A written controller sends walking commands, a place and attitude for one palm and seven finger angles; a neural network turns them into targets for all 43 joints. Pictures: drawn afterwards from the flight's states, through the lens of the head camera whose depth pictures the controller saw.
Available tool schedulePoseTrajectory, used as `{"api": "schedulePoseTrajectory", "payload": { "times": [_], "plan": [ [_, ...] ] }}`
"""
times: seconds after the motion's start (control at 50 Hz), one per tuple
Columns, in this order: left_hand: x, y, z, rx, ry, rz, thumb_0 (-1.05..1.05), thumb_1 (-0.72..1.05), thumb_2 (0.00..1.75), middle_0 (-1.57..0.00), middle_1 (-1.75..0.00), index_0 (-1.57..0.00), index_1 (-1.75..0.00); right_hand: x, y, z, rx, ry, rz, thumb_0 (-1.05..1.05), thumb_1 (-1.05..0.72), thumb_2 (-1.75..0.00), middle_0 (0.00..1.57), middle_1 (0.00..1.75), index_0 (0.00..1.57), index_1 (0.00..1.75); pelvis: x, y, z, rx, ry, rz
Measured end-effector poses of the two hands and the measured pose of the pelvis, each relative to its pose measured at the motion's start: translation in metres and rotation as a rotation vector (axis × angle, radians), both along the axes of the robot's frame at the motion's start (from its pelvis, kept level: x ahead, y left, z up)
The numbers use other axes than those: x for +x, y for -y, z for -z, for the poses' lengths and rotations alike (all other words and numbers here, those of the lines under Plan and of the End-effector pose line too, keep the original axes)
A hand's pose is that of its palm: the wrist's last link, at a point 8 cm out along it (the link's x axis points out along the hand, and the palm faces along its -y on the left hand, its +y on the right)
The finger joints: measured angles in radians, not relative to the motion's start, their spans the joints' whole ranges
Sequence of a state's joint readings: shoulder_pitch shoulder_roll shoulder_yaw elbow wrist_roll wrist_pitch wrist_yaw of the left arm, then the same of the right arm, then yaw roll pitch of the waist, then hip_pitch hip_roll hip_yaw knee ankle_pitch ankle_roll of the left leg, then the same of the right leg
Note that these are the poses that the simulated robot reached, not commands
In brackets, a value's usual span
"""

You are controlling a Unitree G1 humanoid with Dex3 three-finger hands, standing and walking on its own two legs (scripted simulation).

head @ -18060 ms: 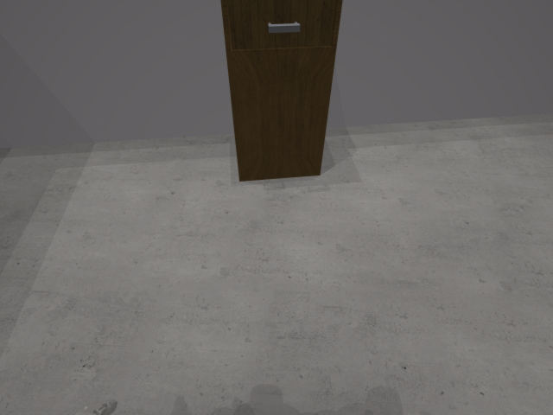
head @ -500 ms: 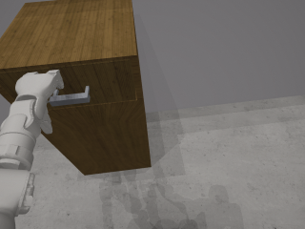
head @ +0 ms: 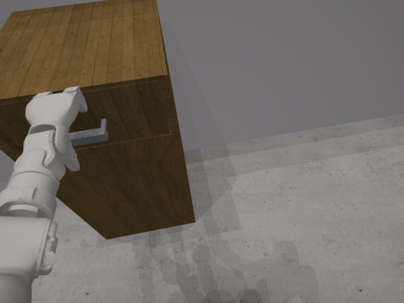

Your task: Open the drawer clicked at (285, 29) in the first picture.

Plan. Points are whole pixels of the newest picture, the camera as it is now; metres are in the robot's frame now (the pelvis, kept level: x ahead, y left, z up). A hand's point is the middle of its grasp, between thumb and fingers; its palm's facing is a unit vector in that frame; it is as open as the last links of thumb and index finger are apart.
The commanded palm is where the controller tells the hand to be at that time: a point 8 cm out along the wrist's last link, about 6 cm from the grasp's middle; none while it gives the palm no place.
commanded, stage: lower the fingers behind the handle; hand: left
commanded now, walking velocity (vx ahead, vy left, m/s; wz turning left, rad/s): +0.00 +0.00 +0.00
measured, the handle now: (82, 131) +0.50 +0.29 +0.04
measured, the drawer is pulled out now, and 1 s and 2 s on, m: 0.00 0.00 0.00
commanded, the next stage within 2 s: close the thumb around the handle in 1.40 s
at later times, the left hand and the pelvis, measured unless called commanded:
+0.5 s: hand (74, 139) +0.46 +0.29 +0.06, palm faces +0.03 -0.02 -1.00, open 13.5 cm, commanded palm +0.44 +0.30 +0.10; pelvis +0.00 +0.01 -0.02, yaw +2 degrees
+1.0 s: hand (80, 155) +0.44 +0.29 +0.01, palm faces -0.02 +0.01 -1.00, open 13.9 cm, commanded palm +0.43 +0.29 +0.07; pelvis -0.01 +0.00 -0.03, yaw +2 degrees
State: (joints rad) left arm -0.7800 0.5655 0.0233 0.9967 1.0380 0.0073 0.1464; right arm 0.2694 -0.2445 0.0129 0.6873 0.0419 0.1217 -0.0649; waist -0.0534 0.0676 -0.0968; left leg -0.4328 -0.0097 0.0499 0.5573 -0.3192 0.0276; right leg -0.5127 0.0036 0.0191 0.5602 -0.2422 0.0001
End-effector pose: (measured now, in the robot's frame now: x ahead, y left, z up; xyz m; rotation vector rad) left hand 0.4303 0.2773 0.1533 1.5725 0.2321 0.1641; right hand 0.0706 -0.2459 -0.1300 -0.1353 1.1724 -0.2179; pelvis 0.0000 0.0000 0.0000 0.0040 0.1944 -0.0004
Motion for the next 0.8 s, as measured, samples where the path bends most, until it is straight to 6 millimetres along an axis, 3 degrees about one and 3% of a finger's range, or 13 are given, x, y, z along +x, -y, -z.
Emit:
{"api": "schedulePoseTrajectory", "payload": {
  "times": [0.14, 0.22, 0.32, 0.4, 0.62, 0.8],
  "plan": [
    [-0.023, -0.036, 0.029, 0.008, -0.135, 0.013, 0.0, -0.49, 0.3, -0.33, -1.21, -0.33, -1.22, -0.01, 0.018, -0.007, -0.081, -0.026, -0.025, 0.01, -0.9, -0.9, 0.2, 0.3, 0.21, 0.3, -0.003, 0.004, 0.003, -0.008, -0.018, -0.028],
    [-0.026, -0.035, 0.033, 0.002, -0.072, 0.109, 0.0, -0.49, 0.3, -0.32, -1.2, -0.31, -1.22, -0.017, 0.035, -0.01, -0.15, -0.082, -0.049, 0.01, -0.9, -0.9, 0.2, 0.3, 0.21, 0.3, -0.003, 0.003, 0.008, -0.017, -0.04, -0.055],
    [-0.012, -0.02, 0.038, -0.022, 0.025, 0.174, -0.01, -0.49, 0.3, -0.32, -1.2, -0.31, -1.21, -0.022, 0.045, -0.01, -0.186, -0.121, -0.048, 0.01, -0.9, -0.9, 0.2, 0.3, 0.2, 0.3, -0.003, -0.001, 0.014, -0.025, -0.07, -0.064],
    [0.0, -0.013, 0.043, -0.035, 0.075, 0.139, 0.0, -0.49, 0.3, -0.36, -1.25, -0.33, -1.22, -0.025, 0.041, -0.008, -0.168, -0.119, -0.033, 0.01, -0.91, -0.9, 0.2, 0.3, 0.2, 0.29, -0.001, -0.005, 0.016, -0.025, -0.088, -0.052],
    [0.001, -0.005, 0.038, 0.01, 0.015, 0.052, 0.0, -0.49, 0.3, -0.35, -1.23, -0.32, -1.26, -0.028, 0.005, 0.007, -0.038, -0.086, -0.015, 0.01, -0.9, -0.9, 0.2, 0.3, 0.2, 0.3, -0.005, -0.004, 0.013, -0.016, -0.069, -0.027],
    [-0.009, -0.004, 0.065, -0.03, -0.064, 0.107, 0.0, -0.49, 0.3, -0.31, -1.21, -0.31, -1.22, -0.041, 0.014, 0.006, -0.069, -0.089, -0.005, 0.0, -0.9, -0.9, 0.2, 0.3, 0.21, 0.3, -0.011, 0.0, 0.017, -0.013, -0.077, -0.022]
  ]
}}
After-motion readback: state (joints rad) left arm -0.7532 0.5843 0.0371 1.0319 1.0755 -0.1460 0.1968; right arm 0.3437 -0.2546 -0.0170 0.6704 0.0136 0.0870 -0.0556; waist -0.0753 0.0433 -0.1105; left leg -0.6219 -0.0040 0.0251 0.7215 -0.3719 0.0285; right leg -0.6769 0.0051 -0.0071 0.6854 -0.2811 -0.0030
